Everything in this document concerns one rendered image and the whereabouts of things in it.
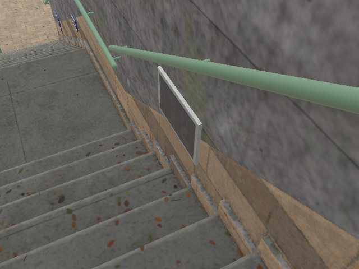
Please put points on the stairs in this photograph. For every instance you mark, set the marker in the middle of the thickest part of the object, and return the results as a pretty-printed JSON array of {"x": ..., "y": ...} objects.
[
  {"x": 109, "y": 204},
  {"x": 35, "y": 52}
]

